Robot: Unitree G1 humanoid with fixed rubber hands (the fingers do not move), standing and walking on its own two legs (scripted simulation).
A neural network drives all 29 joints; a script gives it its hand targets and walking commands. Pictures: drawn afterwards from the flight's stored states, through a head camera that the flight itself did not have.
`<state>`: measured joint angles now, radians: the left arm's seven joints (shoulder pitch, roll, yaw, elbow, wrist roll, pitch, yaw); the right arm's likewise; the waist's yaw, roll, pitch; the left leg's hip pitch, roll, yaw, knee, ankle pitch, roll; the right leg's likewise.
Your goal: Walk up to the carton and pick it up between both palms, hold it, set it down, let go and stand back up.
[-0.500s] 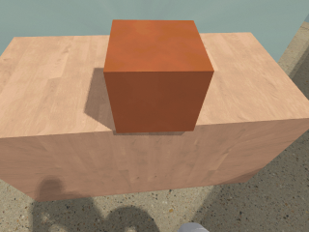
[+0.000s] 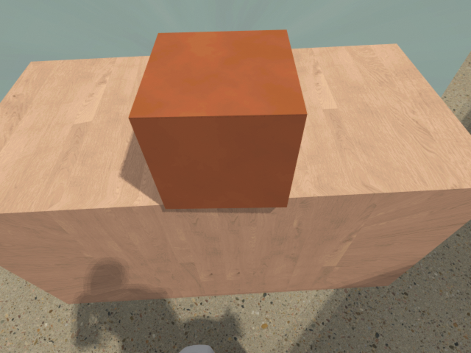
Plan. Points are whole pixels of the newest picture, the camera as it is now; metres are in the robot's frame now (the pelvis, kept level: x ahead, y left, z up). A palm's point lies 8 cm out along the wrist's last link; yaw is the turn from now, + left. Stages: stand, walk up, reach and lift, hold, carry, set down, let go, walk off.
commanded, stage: walk up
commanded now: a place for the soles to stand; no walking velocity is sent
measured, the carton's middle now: (224, 122) +0.53 +0.05 +0.07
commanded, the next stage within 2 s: none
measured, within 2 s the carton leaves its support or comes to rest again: neither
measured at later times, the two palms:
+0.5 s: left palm out of the picture +0.08 +0.26 -0.10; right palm out of the picture +0.09 -0.25 -0.11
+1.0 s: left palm out of the picture +0.06 +0.37 -0.14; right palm (351, 336) +0.16 -0.18 -0.12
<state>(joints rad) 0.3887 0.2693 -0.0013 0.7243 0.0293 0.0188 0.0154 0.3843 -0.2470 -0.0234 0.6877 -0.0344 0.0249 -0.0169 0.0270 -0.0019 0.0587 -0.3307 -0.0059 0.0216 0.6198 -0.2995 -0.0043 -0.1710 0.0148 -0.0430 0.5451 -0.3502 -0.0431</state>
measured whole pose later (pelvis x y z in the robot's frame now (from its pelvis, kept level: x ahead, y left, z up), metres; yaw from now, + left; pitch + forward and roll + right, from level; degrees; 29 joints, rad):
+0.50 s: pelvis +0.02 +0.00 +0.00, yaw +1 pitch -1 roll +0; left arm 0.35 0.27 -0.01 0.72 0.01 0.00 0.00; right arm 0.33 -0.26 0.00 0.74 -0.01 0.01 0.00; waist 0.00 0.02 0.03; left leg -0.24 -0.01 0.00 0.51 -0.25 0.02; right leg -0.16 -0.01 -0.03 0.50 -0.32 0.00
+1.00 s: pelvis +0.08 +0.09 -0.02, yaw +1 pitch -4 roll +1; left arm 0.46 0.32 0.04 0.77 0.04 0.05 0.01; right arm 0.35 -0.26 -0.04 0.68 -0.04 0.00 0.00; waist 0.01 -0.04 0.11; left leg -0.39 0.01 0.02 0.68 -0.24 0.00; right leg -0.28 -0.06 0.04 1.01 -0.61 -0.01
